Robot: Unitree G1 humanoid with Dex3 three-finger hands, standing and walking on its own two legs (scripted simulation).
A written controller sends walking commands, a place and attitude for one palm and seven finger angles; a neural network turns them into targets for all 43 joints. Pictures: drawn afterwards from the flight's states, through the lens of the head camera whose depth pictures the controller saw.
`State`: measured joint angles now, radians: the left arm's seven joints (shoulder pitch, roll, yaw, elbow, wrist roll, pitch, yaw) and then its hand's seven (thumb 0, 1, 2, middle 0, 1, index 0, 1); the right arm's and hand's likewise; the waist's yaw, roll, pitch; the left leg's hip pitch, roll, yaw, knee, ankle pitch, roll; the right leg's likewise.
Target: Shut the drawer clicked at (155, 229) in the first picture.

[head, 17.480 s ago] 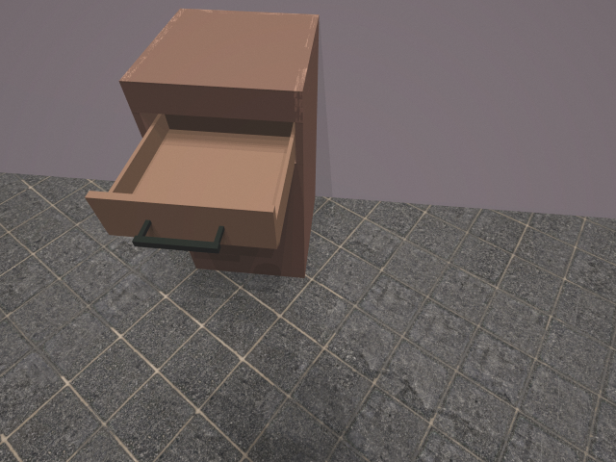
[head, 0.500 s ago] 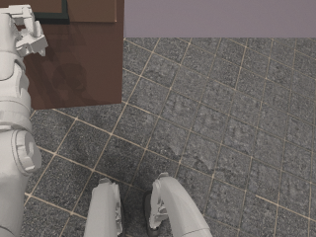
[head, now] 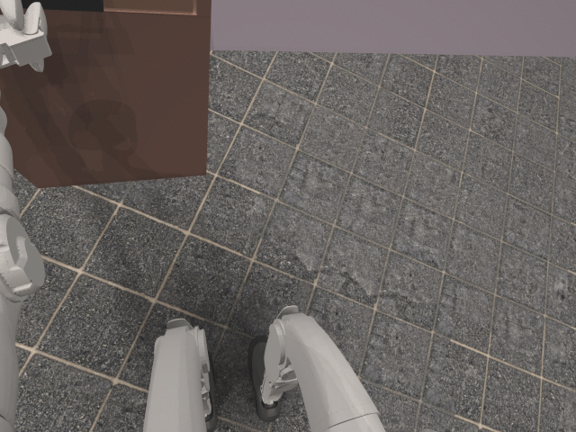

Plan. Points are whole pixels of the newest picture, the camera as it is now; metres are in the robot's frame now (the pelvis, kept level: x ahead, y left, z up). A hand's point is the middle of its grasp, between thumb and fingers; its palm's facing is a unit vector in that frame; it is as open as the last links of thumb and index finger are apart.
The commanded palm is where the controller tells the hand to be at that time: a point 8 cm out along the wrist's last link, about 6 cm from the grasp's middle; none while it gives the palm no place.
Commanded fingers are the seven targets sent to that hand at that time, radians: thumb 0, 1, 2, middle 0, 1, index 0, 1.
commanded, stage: pull the fist back off the drawer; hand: left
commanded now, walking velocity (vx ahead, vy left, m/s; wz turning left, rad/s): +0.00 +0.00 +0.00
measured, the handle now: out of the picture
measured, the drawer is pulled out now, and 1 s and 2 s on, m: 0.00 0.00 0.00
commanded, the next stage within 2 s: draw the hand back to the body in 0.60 s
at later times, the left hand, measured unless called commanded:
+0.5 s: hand (43, 38) +0.58 +0.22 +0.05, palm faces +0.08 -1.00 -0.04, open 3.1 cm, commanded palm +0.57 +0.22 +0.05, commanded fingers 0.00 0.90 0.90 -1.40 -1.60 -1.40 -1.60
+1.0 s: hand out of the picture +0.49 +0.24 +0.12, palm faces +0.11 -0.99 -0.05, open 3.2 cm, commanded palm +0.46 +0.27 +0.13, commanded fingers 0.00 0.90 0.90 -1.40 -1.60 -1.40 -1.60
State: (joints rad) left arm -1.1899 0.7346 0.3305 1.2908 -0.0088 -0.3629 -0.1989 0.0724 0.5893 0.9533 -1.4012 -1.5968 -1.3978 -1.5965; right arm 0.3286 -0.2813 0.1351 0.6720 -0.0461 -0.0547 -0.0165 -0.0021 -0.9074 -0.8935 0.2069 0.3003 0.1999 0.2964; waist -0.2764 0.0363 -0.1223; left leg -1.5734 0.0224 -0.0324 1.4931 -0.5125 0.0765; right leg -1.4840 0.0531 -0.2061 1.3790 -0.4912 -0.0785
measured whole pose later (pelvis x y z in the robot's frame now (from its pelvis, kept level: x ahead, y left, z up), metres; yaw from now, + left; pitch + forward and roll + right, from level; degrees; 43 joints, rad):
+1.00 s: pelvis +0.06 +0.01 +0.09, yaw +1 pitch +25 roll -4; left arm -0.45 0.40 0.33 0.61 -0.19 -0.26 -0.18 0.02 0.88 0.90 -1.40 -1.60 -1.40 -1.60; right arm 0.32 -0.24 0.06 0.57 0.04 0.06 0.03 0.00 -0.91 -0.89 0.21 0.30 0.20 0.30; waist -0.11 0.04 -0.15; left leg -1.07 0.01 0.03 1.14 -0.51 0.08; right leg -1.02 0.07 -0.11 1.05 -0.48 -0.05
